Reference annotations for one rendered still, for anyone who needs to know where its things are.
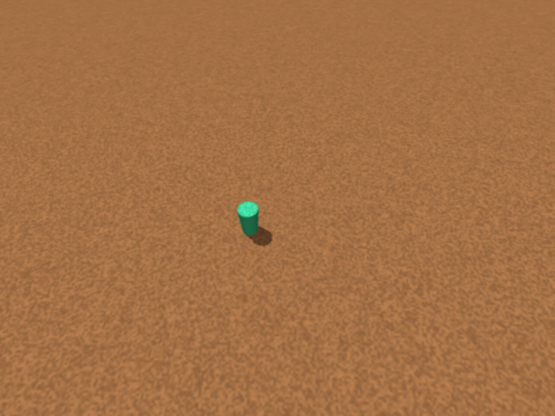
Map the cup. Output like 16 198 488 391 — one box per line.
238 201 258 236

